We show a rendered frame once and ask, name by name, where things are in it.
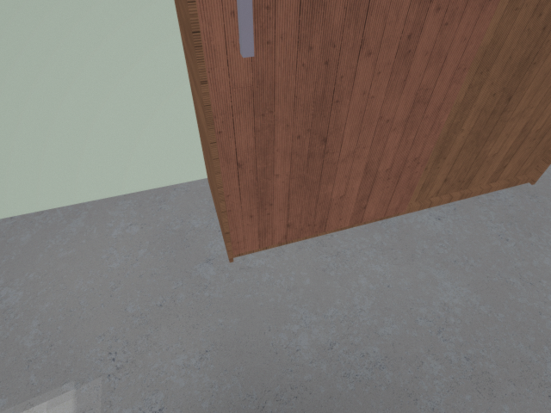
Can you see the handle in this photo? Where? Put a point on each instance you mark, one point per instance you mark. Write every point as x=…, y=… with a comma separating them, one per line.
x=245, y=28

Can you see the wardrobe door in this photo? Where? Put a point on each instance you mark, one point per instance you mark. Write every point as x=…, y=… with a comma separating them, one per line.
x=333, y=120
x=500, y=124

